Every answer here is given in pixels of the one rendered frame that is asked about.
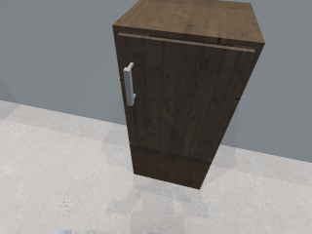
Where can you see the handle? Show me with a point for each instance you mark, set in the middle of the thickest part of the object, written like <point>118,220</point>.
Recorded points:
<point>128,79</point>

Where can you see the cupboard door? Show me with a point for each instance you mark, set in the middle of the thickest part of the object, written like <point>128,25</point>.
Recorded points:
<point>184,91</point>

